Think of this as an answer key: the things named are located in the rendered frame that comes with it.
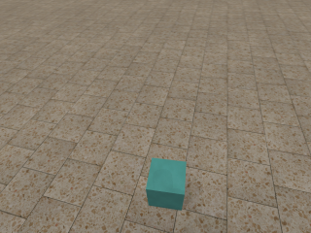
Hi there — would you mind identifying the carton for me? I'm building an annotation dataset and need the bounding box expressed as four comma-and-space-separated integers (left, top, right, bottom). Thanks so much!
146, 157, 187, 211

